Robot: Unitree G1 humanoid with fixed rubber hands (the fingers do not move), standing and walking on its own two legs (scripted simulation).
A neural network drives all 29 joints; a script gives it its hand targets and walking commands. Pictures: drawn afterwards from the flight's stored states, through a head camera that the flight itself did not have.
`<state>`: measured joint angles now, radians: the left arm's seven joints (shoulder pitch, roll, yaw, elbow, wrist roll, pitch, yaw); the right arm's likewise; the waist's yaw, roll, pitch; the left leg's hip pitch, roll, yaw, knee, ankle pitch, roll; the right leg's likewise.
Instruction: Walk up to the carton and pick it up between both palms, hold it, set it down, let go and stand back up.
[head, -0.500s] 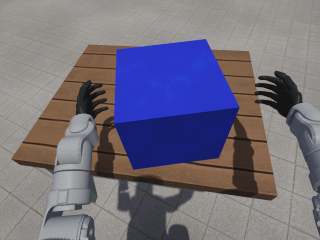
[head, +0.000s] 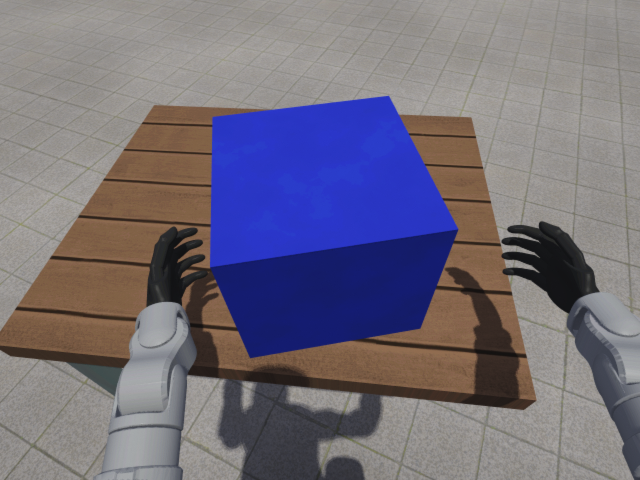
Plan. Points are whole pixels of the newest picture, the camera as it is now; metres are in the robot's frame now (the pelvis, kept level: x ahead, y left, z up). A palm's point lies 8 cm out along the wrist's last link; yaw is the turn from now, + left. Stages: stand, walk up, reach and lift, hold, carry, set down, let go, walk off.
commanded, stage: set down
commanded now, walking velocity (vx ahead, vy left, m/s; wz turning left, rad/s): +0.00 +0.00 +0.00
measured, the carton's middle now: (319, 226) +0.47 +0.08 +0.01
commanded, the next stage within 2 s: none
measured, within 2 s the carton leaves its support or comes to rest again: neither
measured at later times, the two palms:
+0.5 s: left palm (179, 343) +0.25 +0.23 +0.03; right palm (577, 348) +0.29 -0.24 +0.03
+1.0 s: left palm (189, 389) +0.21 +0.22 -0.02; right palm (583, 425) +0.22 -0.25 -0.02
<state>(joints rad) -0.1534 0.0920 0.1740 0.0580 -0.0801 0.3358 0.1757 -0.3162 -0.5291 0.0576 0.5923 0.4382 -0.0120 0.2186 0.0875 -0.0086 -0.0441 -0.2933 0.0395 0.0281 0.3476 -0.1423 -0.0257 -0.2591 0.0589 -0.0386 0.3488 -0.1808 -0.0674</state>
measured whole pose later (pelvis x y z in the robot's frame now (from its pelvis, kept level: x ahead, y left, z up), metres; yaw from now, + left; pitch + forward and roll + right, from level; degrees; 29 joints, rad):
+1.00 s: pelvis +0.01 +0.01 -0.01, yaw -2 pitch +0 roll +0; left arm 0.22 0.02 0.04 0.25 0.01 -0.11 0.24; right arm 0.06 -0.47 0.16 0.78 0.50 -0.46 0.29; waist 0.06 -0.03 -0.02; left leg -0.25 0.04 0.07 0.51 -0.26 -0.01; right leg -0.23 0.05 0.00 0.50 -0.28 -0.05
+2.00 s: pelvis +0.03 +0.02 +0.00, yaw +0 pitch -3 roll +0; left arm 0.26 0.16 0.03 0.39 0.02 -0.02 0.06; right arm 0.17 -0.30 0.03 0.72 0.17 -0.29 0.12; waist 0.02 -0.03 0.00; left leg -0.09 0.02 0.04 0.37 -0.23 -0.01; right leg -0.05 0.04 -0.02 0.34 -0.25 -0.04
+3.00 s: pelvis +0.01 +0.01 +0.00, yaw +0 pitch -9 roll +1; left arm 0.13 0.21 0.06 0.46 0.02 0.13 -0.05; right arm 0.17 -0.22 0.00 0.57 0.00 -0.10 0.00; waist 0.00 -0.01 0.08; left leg 0.00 0.02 0.03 0.36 -0.21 -0.02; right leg 0.03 0.04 -0.04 0.37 -0.26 -0.05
